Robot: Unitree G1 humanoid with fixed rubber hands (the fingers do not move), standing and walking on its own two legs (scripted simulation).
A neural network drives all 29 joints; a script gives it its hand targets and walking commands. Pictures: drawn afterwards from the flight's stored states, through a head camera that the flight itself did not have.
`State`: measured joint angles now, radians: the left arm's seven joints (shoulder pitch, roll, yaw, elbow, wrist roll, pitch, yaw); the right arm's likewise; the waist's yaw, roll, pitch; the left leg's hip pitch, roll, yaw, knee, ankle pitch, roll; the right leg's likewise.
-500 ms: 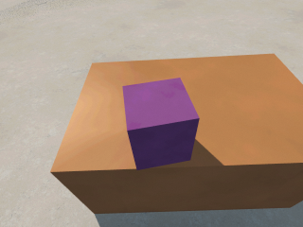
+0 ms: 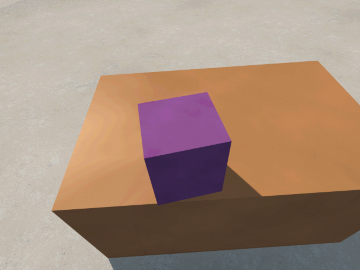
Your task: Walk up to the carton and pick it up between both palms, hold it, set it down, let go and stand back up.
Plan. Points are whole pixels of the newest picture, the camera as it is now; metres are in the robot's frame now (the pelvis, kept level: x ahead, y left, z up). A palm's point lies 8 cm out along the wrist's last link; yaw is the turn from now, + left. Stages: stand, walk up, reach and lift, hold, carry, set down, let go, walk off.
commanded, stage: reach and lift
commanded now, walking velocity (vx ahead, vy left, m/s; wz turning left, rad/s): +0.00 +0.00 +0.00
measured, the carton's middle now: (182, 149) +0.47 +0.02 -0.05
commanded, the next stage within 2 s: none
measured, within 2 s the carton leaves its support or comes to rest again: neither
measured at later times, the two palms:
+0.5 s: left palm out of the picture +0.15 +0.26 -0.08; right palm (324, 266) +0.16 -0.29 -0.10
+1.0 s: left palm (91, 259) +0.18 +0.23 -0.06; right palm (303, 248) +0.19 -0.24 -0.07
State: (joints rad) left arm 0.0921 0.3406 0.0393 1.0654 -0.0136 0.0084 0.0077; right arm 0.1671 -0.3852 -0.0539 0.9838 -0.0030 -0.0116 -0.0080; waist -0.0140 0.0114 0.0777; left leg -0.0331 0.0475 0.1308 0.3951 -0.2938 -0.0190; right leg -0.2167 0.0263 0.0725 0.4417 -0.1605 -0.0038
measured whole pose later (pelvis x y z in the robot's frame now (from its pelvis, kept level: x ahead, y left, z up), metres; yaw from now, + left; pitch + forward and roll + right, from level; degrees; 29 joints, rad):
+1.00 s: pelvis +0.00 -0.01 +0.00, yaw +6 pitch -5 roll +0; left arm 0.05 0.17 0.03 0.56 -0.03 0.13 0.08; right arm 0.11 -0.23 -0.10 0.77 0.01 -0.22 0.08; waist -0.01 0.00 0.07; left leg -0.08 0.05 0.03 0.48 -0.32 -0.03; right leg -0.20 0.00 -0.04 0.47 -0.19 -0.02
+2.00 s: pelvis +0.01 -0.01 -0.01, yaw +5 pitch +1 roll +0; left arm -0.17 0.07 -0.03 0.78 -0.12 -0.36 0.15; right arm -0.24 -0.28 0.09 1.02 0.32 -0.51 0.08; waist 0.01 0.01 -0.01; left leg -0.20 0.06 0.03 0.52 -0.34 -0.04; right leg -0.32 0.02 -0.02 0.52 -0.21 -0.02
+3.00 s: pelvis -0.02 -0.03 -0.01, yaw +5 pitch +18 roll +1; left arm -0.88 0.19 0.00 1.22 -0.27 -0.20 0.12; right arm -0.90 -0.33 0.15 1.21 0.38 -0.16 -0.01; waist 0.06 0.01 -0.20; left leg -0.59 0.05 0.01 0.54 -0.26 -0.06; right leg -0.70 0.03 -0.01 0.51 -0.12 -0.04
